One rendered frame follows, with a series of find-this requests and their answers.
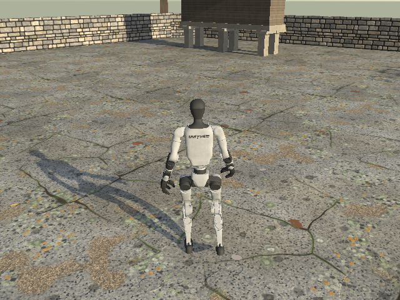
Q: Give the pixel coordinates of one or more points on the humanoid robot torso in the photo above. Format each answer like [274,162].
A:
[199,151]

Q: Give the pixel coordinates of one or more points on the right robot hand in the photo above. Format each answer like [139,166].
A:
[232,171]

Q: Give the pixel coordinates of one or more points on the right robot upper arm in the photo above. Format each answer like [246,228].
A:
[221,140]

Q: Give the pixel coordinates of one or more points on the left robot hand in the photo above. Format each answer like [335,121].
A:
[164,185]

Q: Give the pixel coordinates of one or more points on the left robot thigh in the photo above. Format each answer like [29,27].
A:
[185,184]

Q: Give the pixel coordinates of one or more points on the right robot forearm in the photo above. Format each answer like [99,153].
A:
[229,161]

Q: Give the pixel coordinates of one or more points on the left robot forearm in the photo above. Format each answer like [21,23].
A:
[168,169]

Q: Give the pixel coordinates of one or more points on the left robot upper arm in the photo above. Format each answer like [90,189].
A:
[175,144]

